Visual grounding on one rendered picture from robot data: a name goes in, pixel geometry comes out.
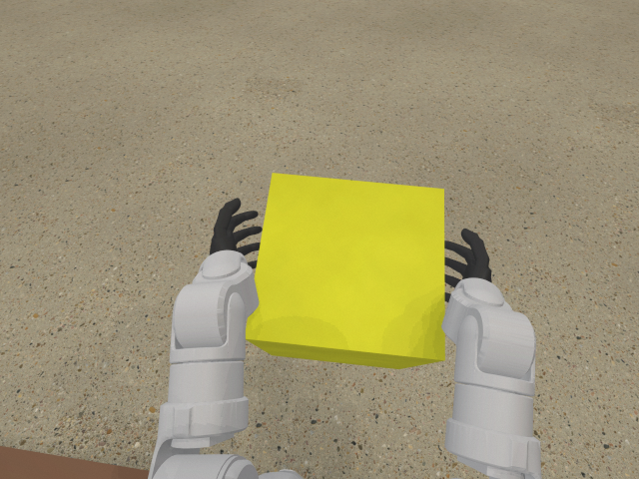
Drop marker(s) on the left robot hand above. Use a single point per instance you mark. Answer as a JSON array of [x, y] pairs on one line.
[[225, 239]]

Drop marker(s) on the right robot forearm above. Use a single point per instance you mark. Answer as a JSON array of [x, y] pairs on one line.
[[491, 429]]

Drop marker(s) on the left robot forearm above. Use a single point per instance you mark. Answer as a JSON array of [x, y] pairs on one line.
[[206, 403]]

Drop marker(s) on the left robot upper arm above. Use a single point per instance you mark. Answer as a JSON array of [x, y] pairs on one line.
[[207, 466]]

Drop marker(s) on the carton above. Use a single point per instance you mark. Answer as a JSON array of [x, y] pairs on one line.
[[351, 272]]

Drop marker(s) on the right robot hand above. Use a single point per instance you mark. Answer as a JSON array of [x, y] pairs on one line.
[[477, 260]]

